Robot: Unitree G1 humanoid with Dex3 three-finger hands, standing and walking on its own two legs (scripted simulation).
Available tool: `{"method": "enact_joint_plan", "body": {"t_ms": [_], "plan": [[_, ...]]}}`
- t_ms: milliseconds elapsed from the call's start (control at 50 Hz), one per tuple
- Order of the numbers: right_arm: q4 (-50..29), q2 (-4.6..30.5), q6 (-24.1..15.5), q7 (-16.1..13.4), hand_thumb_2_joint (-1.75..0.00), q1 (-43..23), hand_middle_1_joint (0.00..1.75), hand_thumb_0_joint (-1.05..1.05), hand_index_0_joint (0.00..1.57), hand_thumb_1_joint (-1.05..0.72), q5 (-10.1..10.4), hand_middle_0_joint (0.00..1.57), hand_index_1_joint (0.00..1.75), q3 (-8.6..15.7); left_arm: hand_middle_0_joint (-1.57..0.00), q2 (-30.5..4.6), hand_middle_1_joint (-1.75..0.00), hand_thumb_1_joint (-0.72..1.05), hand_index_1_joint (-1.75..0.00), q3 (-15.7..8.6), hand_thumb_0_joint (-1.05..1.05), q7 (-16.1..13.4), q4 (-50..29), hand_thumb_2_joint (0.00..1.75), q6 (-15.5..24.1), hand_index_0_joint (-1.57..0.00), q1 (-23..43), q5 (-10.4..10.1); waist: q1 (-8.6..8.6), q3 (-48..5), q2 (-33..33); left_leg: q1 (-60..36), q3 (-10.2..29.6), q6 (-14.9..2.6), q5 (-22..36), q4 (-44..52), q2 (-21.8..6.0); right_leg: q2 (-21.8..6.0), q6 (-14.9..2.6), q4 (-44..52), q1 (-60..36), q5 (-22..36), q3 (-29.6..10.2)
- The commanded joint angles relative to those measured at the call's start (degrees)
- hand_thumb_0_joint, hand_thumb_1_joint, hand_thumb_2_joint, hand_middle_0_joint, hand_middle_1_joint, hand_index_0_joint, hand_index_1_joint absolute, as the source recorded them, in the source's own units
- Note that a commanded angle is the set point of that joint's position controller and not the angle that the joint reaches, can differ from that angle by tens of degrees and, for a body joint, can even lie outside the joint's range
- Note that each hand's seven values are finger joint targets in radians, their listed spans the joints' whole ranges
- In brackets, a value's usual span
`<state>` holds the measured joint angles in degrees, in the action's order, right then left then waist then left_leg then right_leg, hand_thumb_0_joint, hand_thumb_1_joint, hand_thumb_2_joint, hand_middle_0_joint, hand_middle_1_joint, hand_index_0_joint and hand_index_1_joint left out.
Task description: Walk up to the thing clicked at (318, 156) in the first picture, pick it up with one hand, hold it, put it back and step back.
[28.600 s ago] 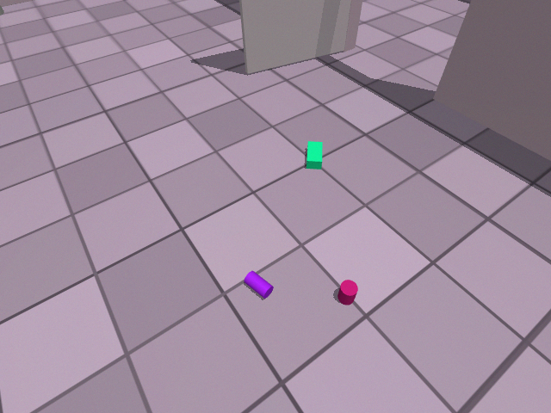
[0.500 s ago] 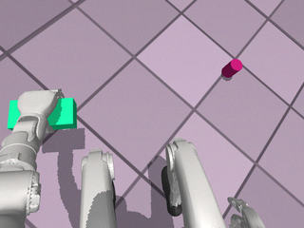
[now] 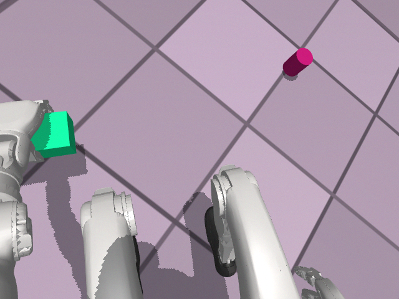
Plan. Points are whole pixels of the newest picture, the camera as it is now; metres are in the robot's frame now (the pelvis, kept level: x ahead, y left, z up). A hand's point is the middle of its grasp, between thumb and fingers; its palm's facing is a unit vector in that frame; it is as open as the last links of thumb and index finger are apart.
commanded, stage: crouch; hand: left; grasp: from above
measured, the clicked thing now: (28, 138) +0.45 +0.30 -0.21
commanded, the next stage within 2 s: lower in 0.32 s
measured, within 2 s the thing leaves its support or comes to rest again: rests again in 1.36 s
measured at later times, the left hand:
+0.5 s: hand (35, 133) +0.47 +0.29 -0.22, palm faces -0.47 -0.04 -0.88, open 10.8 cm
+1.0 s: hand (48, 138) +0.47 +0.29 -0.29, palm faces -0.46 -0.06 -0.88, open 10.8 cm
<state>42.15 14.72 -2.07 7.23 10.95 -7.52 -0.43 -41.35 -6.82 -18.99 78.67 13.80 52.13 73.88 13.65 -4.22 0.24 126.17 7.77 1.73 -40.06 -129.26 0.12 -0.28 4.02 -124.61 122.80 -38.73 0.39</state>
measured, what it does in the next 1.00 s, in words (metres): lowers itself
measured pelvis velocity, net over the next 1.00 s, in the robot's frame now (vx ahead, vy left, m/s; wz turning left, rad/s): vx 0.00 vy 0.01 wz -0.07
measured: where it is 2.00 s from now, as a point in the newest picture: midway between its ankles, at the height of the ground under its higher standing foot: (177, 266)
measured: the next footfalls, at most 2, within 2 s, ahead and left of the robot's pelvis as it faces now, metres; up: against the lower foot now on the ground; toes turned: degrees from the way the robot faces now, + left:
none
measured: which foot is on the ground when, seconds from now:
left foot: down 0.00-1.00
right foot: down 0.00-1.00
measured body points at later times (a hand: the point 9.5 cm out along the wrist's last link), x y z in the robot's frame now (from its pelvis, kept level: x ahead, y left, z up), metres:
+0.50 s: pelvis +0.00 +0.00 -0.04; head +0.25 +0.07 +0.33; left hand +0.49 +0.29 -0.17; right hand +0.03 -0.27 -0.14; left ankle +0.07 +0.13 -0.34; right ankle +0.10 -0.14 -0.34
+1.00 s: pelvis +0.00 +0.01 -0.07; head +0.27 +0.09 +0.28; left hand +0.49 +0.29 -0.23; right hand +0.03 -0.27 -0.15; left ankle +0.07 +0.13 -0.34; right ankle +0.10 -0.14 -0.34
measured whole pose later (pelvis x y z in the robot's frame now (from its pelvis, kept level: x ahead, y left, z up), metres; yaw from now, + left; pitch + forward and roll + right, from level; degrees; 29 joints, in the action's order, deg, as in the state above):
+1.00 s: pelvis +0.00 +0.01 -0.07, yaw -4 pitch +34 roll -11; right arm 42.1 15.9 -3.9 9.2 7.5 -11.6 -6.1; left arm -50.1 -9.4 -28.5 88.8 16.3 56.6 79.1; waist 17.9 1.9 3.8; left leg 136.5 11.0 1.4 -41.0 -143.4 1.0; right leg 1.3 4.1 -136.1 131.5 -38.9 1.8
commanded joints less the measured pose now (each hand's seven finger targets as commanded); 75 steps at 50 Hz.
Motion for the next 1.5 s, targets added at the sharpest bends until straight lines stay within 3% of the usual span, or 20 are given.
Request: {"method": "enact_joint_plan", "body": {"t_ms": [0, 240, 360, 500, 600, 720, 780, 800, 820, 980, 1060, 1120, 1160, 1200, 1300, 1360, 1380, 1440, 1460, 1480], "plan": [[-0.4, 14.5, -0.3, -0.1, -0.90, 12.8, 0.30, 0.00, 0.20, -0.91, -0.1, 0.20, 0.30, 4.4, -1.05, -18.0, -0.79, 0.73, -0.78, -3.4, 0.00, -4.2, -10.6, 0.93, 2.0, -1.06, 20.8, 0.4, -0.40, -42.1, -19.0, -33.2, -5.8, -2.02, 15.7, 12.4, 0.4, 0.9, -5.72, 9.9, -17.2, 14.5, 6.3], [0.3, 15.1, -0.8, -0.1, -0.90, 11.1, 0.30, 0.00, 0.20, -0.91, -0.9, 0.20, 0.30, 3.1, -1.04, -21.1, -0.76, 0.70, -0.76, -3.9, 0.00, -7.7, -8.1, 0.93, 1.1, -1.04, 25.5, 1.9, 0.69, -40.4, -22.6, -30.0, -6.1, -2.26, 10.7, 10.1, 0.5, 1.2, -6.11, 6.5, -11.8, 11.4, 7.5], [0.3, 15.2, -0.9, -0.2, -0.90, 11.6, 0.30, 0.00, 0.20, -0.91, -0.8, 0.20, 0.30, 2.0, -1.04, -20.1, -0.75, 0.68, -0.75, -2.7, 0.00, -7.0, -4.8, 0.93, 0.1, -1.04, 23.7, 1.6, 0.75, -40.1, -20.2, -28.6, -5.9, -2.51, 12.3, 8.4, 0.6, 1.4, -5.76, 6.0, -12.8, 13.1, 7.6], [0.0, 15.6, -0.9, 0.3, -0.90, 11.5, 0.30, 0.00, 0.20, -0.90, -0.9, 0.20, 0.30, 1.0, -1.07, -19.5, -0.71, 0.71, -0.72, -1.4, 0.00, -5.5, -1.2, 0.90, 0.5, -1.07, 24.1, 1.1, 2.57, -36.6, -17.8, -24.8, -5.2, -2.75, 13.6, 6.0, 0.6, 1.6, -5.48, 4.7, -12.6, 14.6, 8.2], [-0.3, 16.2, -1.0, 0.8, -0.90, 11.8, 0.30, 0.00, 0.20, -0.90, -1.9, 0.20, 0.30, 0.1, -1.11, -21.8, -0.73, 0.75, -0.74, -2.7, 0.00, -5.8, -1.0, 0.94, 2.5, -1.10, 23.1, 1.8, 2.74, -36.8, -19.9, -26.1, -4.8, -2.26, 15.4, 4.7, 0.6, 1.7, -5.43, 2.8, -12.7, 15.5, 8.9], [-0.7, 17.1, -0.8, 0.9, -0.90, 10.1, 0.30, 0.00, 0.20, -0.90, -2.6, 0.20, 0.30, -0.1, -1.13, -25.6, -0.76, 0.79, -0.76, -5.1, 0.00, -8.7, -4.3, 0.96, 4.4, -1.13, 23.5, 3.0, 2.29, -38.8, -24.5, -28.2, -4.8, -1.85, 15.7, 3.4, 0.3, 2.1, -5.66, 0.8, -11.7, 16.0, 9.4], [-0.3, 17.0, -1.1, 1.1, -0.90, 9.7, 0.30, 0.00, 0.20, -0.90, -3.1, 0.20, 0.30, -0.2, -1.12, -25.7, -0.76, 0.79, -0.76, -5.2, 0.00, -10.6, -4.0, 0.94, 4.5, -1.12, 23.4, 3.8, 2.78, -37.4, -25.0, -26.7, -4.9, -2.01, 14.7, 2.7, 0.2, 2.3, -5.62, 0.2, -11.0, 15.8, 9.4], [-0.1, 17.1, -1.2, 1.2, -0.90, 9.9, 0.30, 0.00, 0.20, -0.90, -3.4, 0.20, 0.30, -0.1, -1.12, -25.6, -0.76, 0.80, -0.76, -5.5, 0.00, -11.0, -3.4, 0.92, 4.3, -1.12, 24.5, 3.9, 3.73, -36.6, -24.6, -25.8, -5.2, -2.18, 14.1, 2.0, 0.3, 2.2, -5.42, 0.2, -10.5, 15.6, 9.5], [-0.4, 17.4, -1.2, 1.1, -0.90, 9.1, 0.30, 0.00, 0.20, -0.90, -3.3, 0.20, 0.30, 0.0, -1.11, -26.6, -0.74, 0.79, -0.74, -6.1, 0.00, -11.6, -5.0, 0.92, 4.3, -1.11, 25.2, 3.8, 3.00, -37.1, -25.3, -25.6, -5.1, -2.11, 13.8, 2.2, 0.2, 2.3, -5.55, 0.0, -10.1, 15.3, 9.6], [0.6, 17.7, -2.6, 1.9, -0.89, 9.2, 0.30, 0.00, 0.20, -0.89, -4.2, 0.20, 0.30, -1.7, -1.02, -24.2, -0.73, 0.69, -0.72, -3.4, 0.00, -13.2, 2.8, 0.88, 2.0, -1.03, 25.5, 3.9, 5.34, -34.4, -23.8, -23.4, -4.3, -2.47, 13.1, 0.5, 0.0, 3.0, -5.37, -0.9, -9.4, 15.5, 10.6], [0.3, 18.6, -3.3, 2.0, -0.89, 8.4, 0.30, 0.00, 0.20, -0.89, -4.3, 0.20, 0.30, -2.7, -1.01, -25.3, -0.73, 0.68, -0.72, -3.4, 0.00, -13.5, 5.2, 0.87, 1.5, -1.02, 24.1, 3.1, 5.02, -34.2, -23.5, -23.2, -3.6, -2.35, 14.0, 0.4, 0.1, 3.1, -5.45, -1.6, -10.3, 16.1, 11.1], [0.1, 18.9, -4.0, 2.6, -0.89, 8.8, 0.30, 0.00, 0.20, -0.89, -4.8, 0.20, 0.30, -3.3, -1.02, -25.7, -0.74, 0.71, -0.72, -3.4, 0.00, -13.2, 6.0, 0.86, 1.2, -1.04, 24.5, 3.4, 6.32, -33.0, -23.1, -23.2, -3.6, -2.34, 15.1, -0.7, -0.1, 3.2, -5.06, -2.2, -11.0, 17.3, 11.6], [-0.1, 19.1, -4.0, 2.5, -0.89, 8.3, 0.30, 0.00, 0.20, -0.89, -4.6, 0.20, 0.30, -3.8, -1.03, -27.4, -0.74, 0.70, -0.73, -4.0, 0.00, -13.4, 5.1, 0.89, 1.5, -1.04, 23.4, 3.0, 5.28, -35.3, -24.0, -23.9, -3.2, -2.25, 16.4, -0.5, -0.2, 3.4, -5.14, -2.0, -13.2, 18.4, 11.4], [-0.1, 19.3, -4.6, 3.0, -0.89, 8.3, 0.30, 0.00, 0.20, -0.89, -5.0, 0.20, 0.30, -4.4, -1.04, -26.4, -0.74, 0.72, -0.73, -3.0, 0.00, -13.3, 5.9, 0.88, 1.7, -1.05, 25.4, 2.7, 6.96, -32.8, -23.7, -23.4, -3.2, -2.18, 15.8, -1.3, -0.3, 3.4, -5.13, -2.4, -11.9, 18.1, 11.8], [-1.9, 20.6, -5.1, 3.4, -0.89, 6.8, 0.30, 0.00, 0.20, -0.89, -5.5, 0.20, 0.30, -4.9, -1.05, -31.9, -0.71, 0.73, -0.69, -6.8, 0.00, -14.8, 4.1, 0.85, 2.7, -1.06, 22.2, 3.8, 5.66, -34.0, -26.1, -24.6, -2.8, -1.71, 18.1, -1.4, -0.5, 3.7, -5.41, -3.2, -14.1, 19.4, 12.2], [-2.0, 20.5, -5.0, 3.7, -0.89, 5.7, 0.30, 0.00, 0.20, -0.89, -5.8, 0.20, 0.30, -5.0, -1.05, -31.7, -0.72, 0.73, -0.71, -6.7, 0.00, -15.4, 5.1, 0.87, 3.1, -1.06, 21.7, 4.0, 6.05, -33.2, -26.8, -24.4, -2.5, -1.54, 17.3, -1.6, -0.8, 3.9, -5.41, -3.8, -13.1, 19.0, 12.5], [-1.7, 20.4, -5.1, 3.9, -0.89, 6.1, 0.30, 0.00, 0.20, -0.89, -6.0, 0.20, 0.30, -5.2, -1.04, -29.2, -0.72, 0.73, -0.71, -4.5, 0.00, -15.3, 6.3, 0.86, 3.0, -1.05, 22.5, 4.1, 7.04, -31.7, -26.5, -23.5, -2.6, -1.66, 16.1, -2.0, -0.8, 3.9, -5.41, -3.5, -12.3, 18.2, 12.5], [-2.0, 20.8, -5.7, 4.1, -0.89, 5.6, 0.30, 0.00, 0.20, -0.89, -6.5, 0.20, 0.30, -5.7, -1.03, -30.1, -0.72, 0.70, -0.70, -4.6, 0.00, -15.7, 7.2, 0.86, 2.8, -1.04, 23.5, 4.2, 7.78, -30.1, -25.2, -22.0, -2.3, -2.09, 14.1, -2.5, -0.8, 4.1, -5.01, -2.8, -12.4, 17.4, 12.7], [-1.2, 20.8, -5.8, 4.2, -0.90, 6.2, 0.30, 0.00, 0.20, -0.89, -6.3, 0.20, 0.30, -5.8, -1.04, -28.7, -0.71, 0.72, -0.70, -3.2, 0.00, -15.7, 8.7, 0.85, 2.6, -1.05, 23.1, 4.1, 7.79, -28.6, -24.8, -21.4, -2.3, -2.08, 13.2, -2.2, -0.7, 4.1, -5.04, -2.8, -11.7, 16.5, 12.7], [-2.1, 21.3, -6.0, 4.3, -0.89, 5.8, 0.30, 0.00, 0.20, -0.89, -6.6, 0.20, 0.30, -5.9, -1.04, -30.2, -0.72, 0.72, -0.71, -4.5, 0.00, -16.0, 8.5, 0.87, 2.5, -1.05, 23.0, 4.1, 7.83, -29.0, -24.5, -21.6, -2.1, -2.02, 13.7, -2.2, -0.9, 4.2, -4.91, -2.8, -12.4, 16.9, 13.0]]}}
